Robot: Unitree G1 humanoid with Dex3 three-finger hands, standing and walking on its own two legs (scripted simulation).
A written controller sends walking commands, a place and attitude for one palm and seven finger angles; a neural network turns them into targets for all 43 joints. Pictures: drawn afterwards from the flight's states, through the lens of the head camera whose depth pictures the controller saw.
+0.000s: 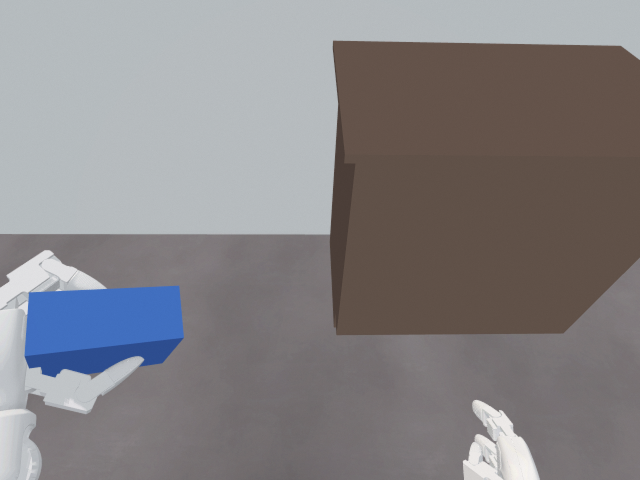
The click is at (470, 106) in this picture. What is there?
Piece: table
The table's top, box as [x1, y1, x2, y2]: [333, 41, 639, 165]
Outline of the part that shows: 333,41 333,55 344,162 639,165 639,60 621,46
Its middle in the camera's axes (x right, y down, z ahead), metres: +0.44 -0.34 +0.90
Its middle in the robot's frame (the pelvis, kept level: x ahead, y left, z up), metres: +0.93 -0.39 +0.05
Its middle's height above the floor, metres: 0.82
